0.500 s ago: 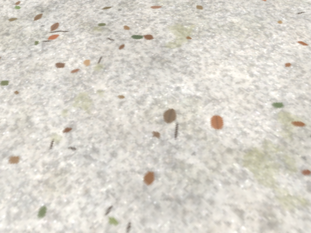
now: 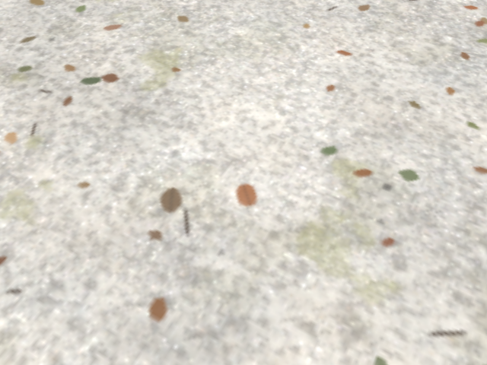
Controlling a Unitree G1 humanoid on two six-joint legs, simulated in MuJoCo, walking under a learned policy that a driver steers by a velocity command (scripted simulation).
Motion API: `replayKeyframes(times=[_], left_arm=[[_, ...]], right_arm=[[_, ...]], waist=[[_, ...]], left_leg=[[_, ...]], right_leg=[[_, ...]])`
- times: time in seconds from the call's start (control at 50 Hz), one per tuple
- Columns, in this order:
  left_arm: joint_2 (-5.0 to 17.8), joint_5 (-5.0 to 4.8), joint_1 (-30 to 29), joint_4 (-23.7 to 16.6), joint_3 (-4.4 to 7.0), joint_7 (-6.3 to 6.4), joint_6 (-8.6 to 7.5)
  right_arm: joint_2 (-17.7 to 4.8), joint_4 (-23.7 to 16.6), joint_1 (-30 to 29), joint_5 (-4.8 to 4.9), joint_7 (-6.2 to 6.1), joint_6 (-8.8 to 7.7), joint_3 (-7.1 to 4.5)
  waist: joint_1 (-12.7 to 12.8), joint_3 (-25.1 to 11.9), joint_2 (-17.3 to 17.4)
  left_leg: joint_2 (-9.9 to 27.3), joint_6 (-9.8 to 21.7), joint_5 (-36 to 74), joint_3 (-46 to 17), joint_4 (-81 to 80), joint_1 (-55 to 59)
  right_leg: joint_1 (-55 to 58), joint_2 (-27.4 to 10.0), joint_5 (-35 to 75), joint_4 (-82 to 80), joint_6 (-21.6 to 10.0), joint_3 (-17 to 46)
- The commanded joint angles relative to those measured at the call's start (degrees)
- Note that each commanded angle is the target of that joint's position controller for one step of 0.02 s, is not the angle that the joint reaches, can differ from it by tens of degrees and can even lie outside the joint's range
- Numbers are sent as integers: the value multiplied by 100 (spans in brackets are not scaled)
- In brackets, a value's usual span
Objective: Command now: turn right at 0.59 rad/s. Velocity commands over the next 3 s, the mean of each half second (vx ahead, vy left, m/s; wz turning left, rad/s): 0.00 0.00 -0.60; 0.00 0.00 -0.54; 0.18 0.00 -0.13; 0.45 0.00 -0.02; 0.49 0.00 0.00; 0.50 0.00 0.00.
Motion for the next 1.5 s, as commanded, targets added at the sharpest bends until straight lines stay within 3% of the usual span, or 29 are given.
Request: replayKeyframes(times=[0.02, 0.04, 0.08, 0.12, 0.2, 0.38, 0.4, 0.42, 0.44, 0.46, 0.48, 0.52, 0.66, 0.86, 0.88, 0.9, 0.92, 0.94, 0.96, 1.0, 1.1, 1.14, 1.2, 1.24, 1.26, 1.28, 1.32, 1.44, 1.5], left_arm=[[349, 7, 128, -452, 102, 27, -36], [760, 22, 77, -601, 225, 17, -105], [1133, 2, 331, -309, 388, -16, -90], [834, 10, 423, -197, 324, -5, 5], [488, -69, -137, -499, 164, -60, 13], [494, -40, 194, -569, 166, -243, 96], [556, -27, 436, -473, 223, -222, 100], [873, -28, 699, -424, 341, -161, 85], [1623, 12, 799, -582, 470, -65, 47], [1420, 223, 901, -641, 384, -163, -115], [1232, 228, 708, -581, 314, -204, -237], [927, 44, 189, -548, 220, -142, -282], [933, 51, 66, -544, 173, 13, -205], [957, -34, -252, -580, 191, -55, -61], [867, -61, -277, -574, 157, -32, -46], [617, -7, -12, -531, 81, -18, -53], [426, 23, 247, -582, 28, -11, -92], [875, 104, 156, -540, 154, 19, -139], [1134, 58, 241, -420, 267, 17, -144], [886, 38, 286, -226, 243, 30, -72], [186, 37, -17, -232, -40, -20, -64], [193, 4, -105, -210, -62, -40, -79], [248, 10, 321, 76, -45, -63, -85], [616, 48, 733, 63, 4, -2, -124], [1106, 125, 1040, 268, 158, -54, -156], [1026, 133, 1106, 210, 141, -105, -247], [782, 139, 1179, 339, 44, -66, -454], [673, 1, 967, 336, 29, -78, -558], [824, -66, 1091, 389, 80, -148, -568]], right_arm=[[-1305, -237, 499, -145, -47, -39, -341], [-1313, -286, 417, -315, -29, -50, -334], [-745, -527, -247, -196, -108, -72, -187], [-626, -570, -300, -54, -174, -43, -137], [-779, -504, 261, -108, -261, 67, -179], [-1201, -543, 121, 149, -75, 98, -340], [-1059, -487, 211, 188, -63, 79, -306], [-778, -383, 548, 86, -32, 56, -235], [-332, -671, 500, -291, 1, 37, -60], [-641, -845, -105, -180, -66, 16, -148], [-830, -866, -261, -21, -103, 41, -211], [-863, -728, -103, -47, -174, 80, -250], [-594, -744, -44, -56, -148, 66, -170], [-626, -808, 245, 14, 43, -131, -196], [-637, -746, 438, -22, 56, -154, -207], [-897, -779, 520, -114, 35, -151, -254], [-1350, -822, 236, -219, 3, -97, -316], [-1054, -872, 305, -272, 3, -117, -255], [-896, -923, 181, -206, -22, -126, -190], [-693, -929, -59, -45, -70, -101, -125], [-601, -824, 71, -65, -97, 7, -52], [-770, -763, 269, -40, -82, 69, -96], [-735, -674, 502, 77, -48, 78, -31], [-449, -721, 416, -82, 27, -58, 102], [-197, -908, 251, -25, 32, -158, 156], [-527, -1029, -261, 42, 2, -229, 85], [-735, -1059, -263, 173, 8, -298, -63], [-220, -991, -278, 47, 284, -502, 108], [-398, -999, -144, 119, 314, -457, 91]], waist=[[25, -796, 982], [3, -569, 1768], [185, -349, 959], [111, -235, 852], [-288, -342, 987], [-73, -533, 1121], [40, -599, 942], [63, -763, 111], [-118, -828, -1835], [384, -1221, -1354], [294, -935, -868], [17, -605, -542], [-43, -681, -676], [-151, -762, -834], [-254, -811, -758], [-140, -953, -217], [249, -674, 1336], [-5, -630, 1505], [23, -519, 1083], [85, -345, 812], [-101, -535, 1106], [-254, -584, 1272], [-91, -540, 1025], [44, -624, 241], [73, -497, -1207], [460, 111, -1206], [356, 602, -1089], [295, 197, -770], [193, 190, -763]], left_leg=[[1838, 858, 1167, -1606, -1270, 1459], [2620, 1764, 1659, -2662, -1487, 861], [2028, 1469, 1582, -1551, -1307, 700], [1665, 1268, 1676, -886, -1217, 916], [1647, 1418, 2128, -311, -1236, 1573], [1929, 1086, 2258, 415, -633, 1206], [1785, 821, 1920, 635, -202, 932], [1426, 365, 1025, 1099, 794, 168], [610, -219, -2283, 1372, 2698, -1692], [270, -275, -2577, 356, 3710, -2057], [395, -212, -2150, 141, 4062, -2137], [532, -151, -1238, 19, 3747, -2124], [179, -362, -432, -5, 2347, -1493], [-74, -72, -192, -31, -80, -101], [43, 33, 572, 15, -765, 423], [816, 309, 1172, -611, -1015, 1061], [1787, 1098, 2240, -1863, -1178, 1246], [2431, 1917, 2447, -2588, -1299, 948], [2307, 1927, 2311, -2252, -1237, 847], [1685, 1453, 1920, -1441, -1087, 908], [1240, 1338, 2516, -602, -920, 1119], [1299, 1385, 2603, -674, -862, 1135], [1108, 1098, 209, -672, -971, 475], [724, 563, -1071, -321, -192, -653], [-37, 197, -1265, 753, 741, -1165], [52, 91, -1486, 669, 1423, -1650], [383, 242, -1645, 240, 2599, -2509], [377, 237, -19, 621, 1084, -1359], [278, 217, 383, 645, 523, -416]], right_leg=[[-801, -141, -1651, 1158, -180, 245], [-1373, 59, -2655, 2397, 84, -245], [-1335, -288, -1875, 3534, 292, -141], [-1595, -361, -1376, 3964, 486, -282], [-1691, -615, -1096, 3079, 683, -730], [355, -643, -459, 63, 177, -1480], [949, -514, 38, -540, -14, -1479], [1932, -836, 1322, -893, -272, -816], [2873, -2465, 3899, -694, -1081, 1422], [2309, -2915, 3532, -917, -2000, 2009], [2096, -2590, 2961, -1037, -1839, 1498], [1739, -2019, 2058, -1057, -1270, 902], [1464, -1618, 1499, -1062, -1225, 909], [1201, -1350, 1399, -509, -1028, 1900], [1007, -1184, 1189, -329, -815, 1764], [553, -863, 196, 202, -472, 1379], [-461, 105, -1694, 1126, -79, 237], [-740, 63, -2788, 2452, 242, 5], [-827, -75, -2541, 3242, 352, 63], [-978, -129, -1975, 3564, 533, 65], [-140, -454, -1642, 1729, 693, -571], [312, -501, -1515, 823, 674, -829], [1559, -310, -258, -1053, 352, -1168], [2493, -1168, -499, -808, -149, -128], [2071, -1720, -2237, -1263, -748, 906], [1736, -2176, -3028, -2000, -1219, 1838], [1805, -2414, -2881, -2247, -1408, 2190], [1602, -1649, -685, -2137, -992, 401], [1078, -1807, -756, -2054, -997, 379]])
Next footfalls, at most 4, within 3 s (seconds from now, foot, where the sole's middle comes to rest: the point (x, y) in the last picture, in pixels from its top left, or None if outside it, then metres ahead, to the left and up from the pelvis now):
0.42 right None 0.01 -0.15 -0.77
0.90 left None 0.11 0.05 -0.77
1.22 right None -0.06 -0.15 -0.77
1.58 left None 0.24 -0.03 -0.77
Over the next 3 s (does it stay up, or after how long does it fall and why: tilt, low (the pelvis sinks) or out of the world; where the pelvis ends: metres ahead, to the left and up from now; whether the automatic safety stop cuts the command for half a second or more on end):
stays up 0.74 -0.45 0.02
